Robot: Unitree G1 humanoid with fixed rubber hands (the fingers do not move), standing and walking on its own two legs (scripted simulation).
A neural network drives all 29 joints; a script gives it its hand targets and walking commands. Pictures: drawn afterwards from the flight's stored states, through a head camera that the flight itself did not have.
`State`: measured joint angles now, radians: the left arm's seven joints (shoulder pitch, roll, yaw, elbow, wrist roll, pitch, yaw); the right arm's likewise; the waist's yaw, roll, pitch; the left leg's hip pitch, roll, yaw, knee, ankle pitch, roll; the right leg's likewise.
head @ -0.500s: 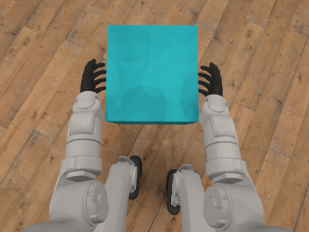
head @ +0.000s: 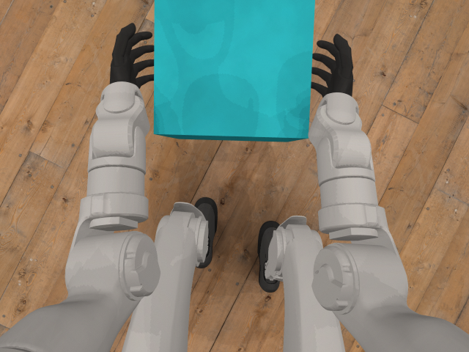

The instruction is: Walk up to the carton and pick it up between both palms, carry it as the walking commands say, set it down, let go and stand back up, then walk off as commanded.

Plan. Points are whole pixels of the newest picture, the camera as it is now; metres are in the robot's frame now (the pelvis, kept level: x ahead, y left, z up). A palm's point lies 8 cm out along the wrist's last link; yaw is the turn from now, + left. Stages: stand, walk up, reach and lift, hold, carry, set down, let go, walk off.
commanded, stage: set down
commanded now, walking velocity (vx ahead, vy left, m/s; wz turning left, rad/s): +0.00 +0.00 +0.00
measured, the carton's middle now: (234, 68) +0.55 +0.04 -0.19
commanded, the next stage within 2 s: none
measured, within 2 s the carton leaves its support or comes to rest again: rests again in 1.68 s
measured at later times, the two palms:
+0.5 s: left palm (153, 83) +0.52 +0.18 -0.20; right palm (320, 95) +0.52 -0.13 -0.20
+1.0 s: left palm (149, 80) +0.54 +0.21 -0.28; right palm (300, 92) +0.54 -0.10 -0.28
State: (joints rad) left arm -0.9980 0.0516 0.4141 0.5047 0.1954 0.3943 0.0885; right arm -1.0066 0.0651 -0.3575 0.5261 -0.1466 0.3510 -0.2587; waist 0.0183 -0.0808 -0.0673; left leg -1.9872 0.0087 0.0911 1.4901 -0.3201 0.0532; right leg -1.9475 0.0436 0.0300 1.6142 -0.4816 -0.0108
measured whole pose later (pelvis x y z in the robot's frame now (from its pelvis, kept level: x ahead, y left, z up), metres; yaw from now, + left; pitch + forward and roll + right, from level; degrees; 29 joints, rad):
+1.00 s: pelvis -0.02 +0.00 -0.11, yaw -1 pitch +35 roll +1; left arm -1.52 0.34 0.34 0.75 0.07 0.36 0.06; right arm -1.50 -0.16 -0.25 0.72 0.03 0.34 -0.26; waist 0.03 -0.08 0.52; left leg -2.13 0.02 0.08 1.92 -0.39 0.07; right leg -2.06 0.05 0.00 2.04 -0.58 -0.01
